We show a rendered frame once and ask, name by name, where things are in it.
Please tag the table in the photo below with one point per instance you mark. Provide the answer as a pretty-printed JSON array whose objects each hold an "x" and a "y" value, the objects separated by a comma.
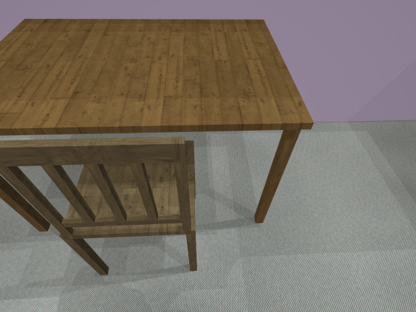
[{"x": 95, "y": 76}]

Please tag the chair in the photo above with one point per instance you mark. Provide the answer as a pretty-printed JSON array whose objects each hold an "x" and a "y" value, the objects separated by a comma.
[{"x": 129, "y": 187}]

